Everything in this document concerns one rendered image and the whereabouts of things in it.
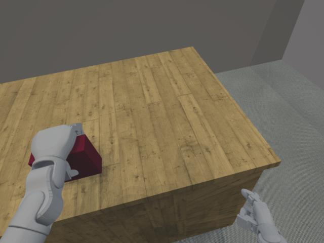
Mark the sponge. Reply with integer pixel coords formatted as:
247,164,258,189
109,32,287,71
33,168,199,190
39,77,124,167
28,134,102,183

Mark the robot left hand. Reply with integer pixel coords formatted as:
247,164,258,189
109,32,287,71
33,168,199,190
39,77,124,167
31,123,84,181

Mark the robot left forearm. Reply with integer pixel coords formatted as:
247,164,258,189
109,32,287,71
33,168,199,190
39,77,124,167
0,156,67,243

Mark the table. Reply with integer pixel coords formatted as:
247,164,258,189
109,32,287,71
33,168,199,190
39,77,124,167
0,47,281,243

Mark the robot right hand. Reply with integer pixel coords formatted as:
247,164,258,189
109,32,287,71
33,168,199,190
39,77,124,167
237,189,275,234

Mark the robot right forearm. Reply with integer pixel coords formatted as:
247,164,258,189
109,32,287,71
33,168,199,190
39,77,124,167
256,224,288,243

